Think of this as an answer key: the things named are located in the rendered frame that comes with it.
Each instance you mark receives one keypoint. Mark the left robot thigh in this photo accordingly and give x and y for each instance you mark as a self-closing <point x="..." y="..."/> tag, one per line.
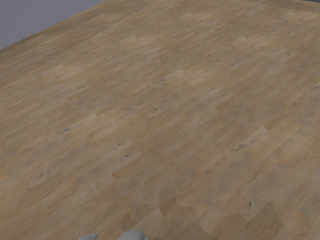
<point x="133" y="235"/>

